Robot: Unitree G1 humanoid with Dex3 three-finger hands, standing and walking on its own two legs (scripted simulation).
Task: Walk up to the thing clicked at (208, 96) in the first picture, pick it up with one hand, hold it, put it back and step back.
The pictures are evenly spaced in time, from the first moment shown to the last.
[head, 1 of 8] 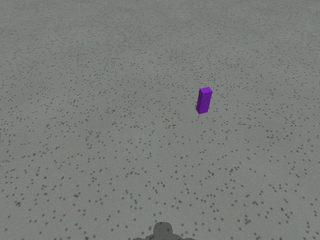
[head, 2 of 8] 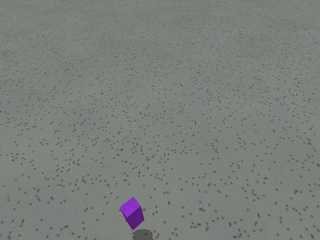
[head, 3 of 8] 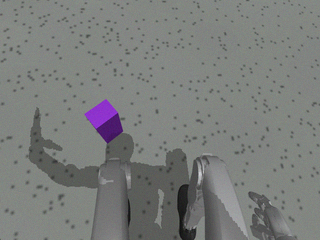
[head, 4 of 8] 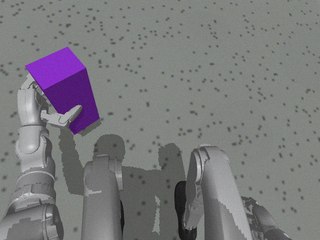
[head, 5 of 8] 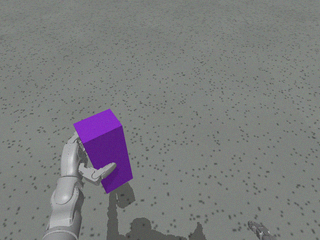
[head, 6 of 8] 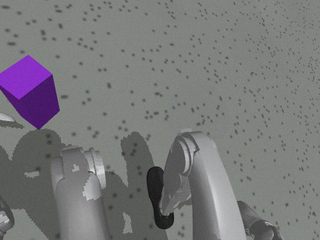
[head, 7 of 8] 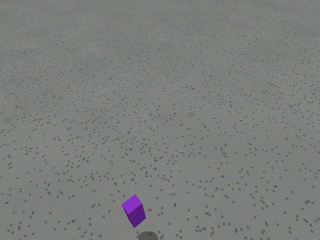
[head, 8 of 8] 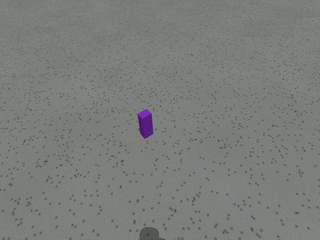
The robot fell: no
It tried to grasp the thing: yes
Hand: left
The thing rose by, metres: 0.65
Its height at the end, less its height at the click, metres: +0.00
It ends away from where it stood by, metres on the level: 0.02
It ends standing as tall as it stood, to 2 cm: yes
